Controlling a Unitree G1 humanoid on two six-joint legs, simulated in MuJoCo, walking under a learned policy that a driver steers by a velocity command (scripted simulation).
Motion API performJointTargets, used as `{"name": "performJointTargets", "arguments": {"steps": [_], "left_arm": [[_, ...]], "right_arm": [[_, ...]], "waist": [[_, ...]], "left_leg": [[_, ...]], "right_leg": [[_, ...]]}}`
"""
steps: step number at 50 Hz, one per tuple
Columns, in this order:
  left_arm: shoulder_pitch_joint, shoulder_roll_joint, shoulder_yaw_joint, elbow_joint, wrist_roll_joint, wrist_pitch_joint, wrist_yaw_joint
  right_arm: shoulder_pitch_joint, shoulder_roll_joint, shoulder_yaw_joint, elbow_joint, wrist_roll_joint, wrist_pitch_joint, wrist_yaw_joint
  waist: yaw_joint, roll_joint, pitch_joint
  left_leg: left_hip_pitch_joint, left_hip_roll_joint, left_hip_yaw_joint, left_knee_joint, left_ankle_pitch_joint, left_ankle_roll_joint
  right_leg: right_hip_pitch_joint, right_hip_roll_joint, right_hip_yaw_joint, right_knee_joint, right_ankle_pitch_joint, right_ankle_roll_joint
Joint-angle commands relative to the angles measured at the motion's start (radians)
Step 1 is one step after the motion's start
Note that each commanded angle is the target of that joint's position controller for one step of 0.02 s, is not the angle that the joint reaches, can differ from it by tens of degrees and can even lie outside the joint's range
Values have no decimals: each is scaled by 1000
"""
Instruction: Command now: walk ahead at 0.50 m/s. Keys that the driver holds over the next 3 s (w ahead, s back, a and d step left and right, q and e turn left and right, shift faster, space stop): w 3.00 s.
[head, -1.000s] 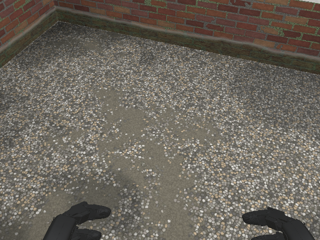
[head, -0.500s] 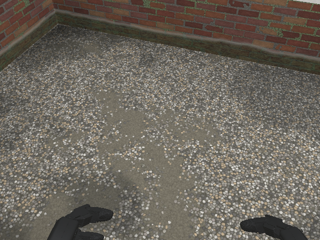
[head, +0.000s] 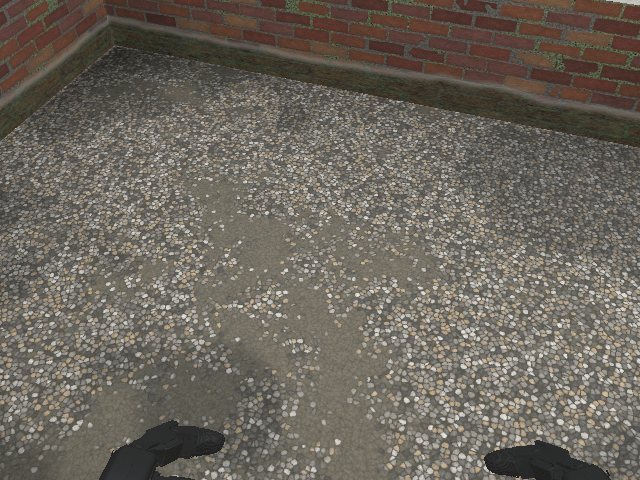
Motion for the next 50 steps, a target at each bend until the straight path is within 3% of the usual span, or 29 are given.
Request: {"name": "performJointTargets", "arguments": {"steps": [1,3,8,9,10,11,12,13,14,16,17,21,22,23,25,26,28,29,32,33,34,37,38,41,42,46,47,48,50], "left_arm": [[-92,90,34,-103,-5,-15,2],[-113,80,32,-95,5,-17,4],[-109,83,33,-90,2,-19,5],[-84,93,35,-92,-5,-17,3],[-105,83,33,-84,4,-18,5],[-84,91,34,-91,-5,-15,4],[-106,80,32,-83,5,-17,6],[-85,89,34,-91,-5,-14,4],[-107,79,32,-82,5,-16,6],[-86,90,34,-88,-4,-14,4],[-107,80,32,-80,5,-16,6],[-104,81,33,-77,2,-17,6],[-81,92,34,-81,-4,-15,5],[-102,81,32,-72,5,-16,7],[-81,89,34,-80,-3,-14,5],[-101,79,32,-71,6,-15,7],[-81,89,33,-79,-3,-13,6],[-102,79,32,-69,6,-15,8],[-101,79,32,-70,3,-16,8],[-78,90,34,-74,-3,-14,6],[-100,80,32,-65,6,-15,8],[-77,89,33,-72,-3,-14,6],[-98,80,32,-62,6,-15,9],[-77,88,33,-70,-2,-13,7],[-97,79,32,-60,6,-15,9],[-97,80,32,-61,3,-16,9],[-75,89,33,-66,-2,-14,7],[-95,79,32,-56,6,-15,9],[-75,87,33,-66,-2,-13,8]], "right_arm": [[-98,-93,-33,-105,5,-15,-3],[-86,-79,-31,-97,-3,-17,-4],[-89,-85,-33,-95,1,-19,-2],[-82,-97,-35,-99,7,-15,-4],[-76,-82,-33,-91,-1,-19,-5],[-79,-97,-35,-99,5,-15,-5],[-77,-80,-33,-92,-2,-18,-5],[-81,-95,-34,-100,4,-15,-6],[-78,-79,-33,-93,-2,-18,-5],[-81,-94,-35,-100,5,-14,-5],[-74,-79,-33,-93,-1,-17,-6],[-78,-84,-34,-92,1,-18,-5],[-71,-96,-36,-97,7,-14,-6],[-65,-81,-34,-89,0,-18,-7],[-71,-95,-35,-97,6,-15,-7],[-66,-79,-33,-89,-1,-17,-7],[-70,-94,-35,-98,6,-14,-7],[-64,-79,-33,-89,-1,-17,-7],[-70,-83,-34,-91,0,-18,-6],[-63,-95,-36,-95,6,-14,-7],[-59,-80,-34,-88,0,-16,-8],[-62,-95,-36,-95,6,-14,-8],[-57,-80,-34,-87,0,-16,-9],[-59,-95,-36,-95,6,-13,-8],[-55,-80,-35,-87,0,-16,-9],[-61,-84,-35,-88,1,-17,-8],[-54,-96,-37,-93,7,-13,-9],[-50,-81,-35,-86,1,-16,-10],[-54,-96,-37,-94,6,-13,-9]], "waist": [[9,-3,-85],[-10,-3,-103],[-2,-3,-86],[9,-12,-85],[-9,-6,-104],[9,-6,-88],[-9,0,-105],[10,-3,-88],[-9,2,-100],[9,-6,-80],[-9,-2,-97],[-2,1,-82],[10,-12,-81],[-8,-6,-99],[10,-7,-83],[-8,-1,-100],[10,-8,-80],[-8,-2,-97],[-1,2,-82],[10,-11,-78],[-8,-6,-93],[11,-8,-82],[-8,-4,-93],[11,-8,-80],[-8,-4,-91],[-1,1,-76],[10,-13,-77],[-8,-6,-92],[10,-7,-80]], "left_leg": [[-14,97,-110,-21,256,30],[-6,101,-115,-47,215,29],[-13,99,-115,-51,211,31],[-10,98,-112,-28,265,28],[-2,100,-114,-53,225,29],[-9,98,-111,-29,266,26],[-3,100,-113,-56,222,28],[-9,98,-110,-31,261,25],[-4,99,-113,-57,216,27],[-12,97,-109,-35,254,24],[-3,100,-113,-59,213,26],[-10,98,-113,-61,207,28],[-9,97,-111,-39,261,24],[-1,99,-113,-64,220,25],[-9,96,-109,-42,261,22],[0,99,-112,-66,217,24],[-9,96,-109,-45,257,21],[0,98,-112,-68,214,24],[-6,97,-112,-69,205,25],[-6,96,-109,-47,258,21],[1,98,-112,-71,217,23],[-5,96,-109,-50,260,20],[2,97,-111,-73,217,22],[-4,96,-109,-53,259,19],[3,96,-111,-75,216,21],[-4,95,-112,-76,207,23],[-3,95,-110,-56,262,18],[5,96,-112,-78,220,21],[-3,95,-109,-58,263,17]], "right_leg": [[80,-145,156,-26,313,-11],[79,-141,160,-27,269,-18],[74,-140,162,-33,260,-16],[86,-144,160,-32,338,-13],[89,-141,163,-30,291,-20],[94,-144,160,-32,347,-14],[94,-141,164,-31,291,-20],[96,-144,161,-35,341,-14],[92,-140,165,-35,284,-19],[90,-143,163,-41,332,-13],[89,-139,166,-39,282,-20],[83,-138,167,-45,270,-19],[95,-143,165,-44,348,-14],[97,-138,168,-41,299,-22],[102,-143,166,-45,353,-15],[101,-138,169,-43,297,-22],[101,-142,167,-48,349,-15],[100,-138,170,-47,295,-22],[91,-137,171,-52,274,-21],[100,-141,169,-53,351,-15],[101,-136,172,-49,302,-23],[106,-141,170,-54,355,-16],[103,-136,173,-52,302,-23],[106,-141,172,-56,356,-16],[104,-135,174,-54,303,-24],[94,-134,175,-60,282,-22],[107,-140,173,-59,362,-16],[108,-135,176,-55,311,-25],[113,-140,174,-58,365,-17]]}}
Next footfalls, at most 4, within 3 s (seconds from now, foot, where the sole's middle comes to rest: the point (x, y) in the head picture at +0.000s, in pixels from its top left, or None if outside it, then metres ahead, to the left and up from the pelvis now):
none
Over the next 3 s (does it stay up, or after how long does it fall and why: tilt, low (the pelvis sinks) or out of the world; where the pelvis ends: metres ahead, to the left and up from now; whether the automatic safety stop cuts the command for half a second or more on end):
stays up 0.00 0.00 0.00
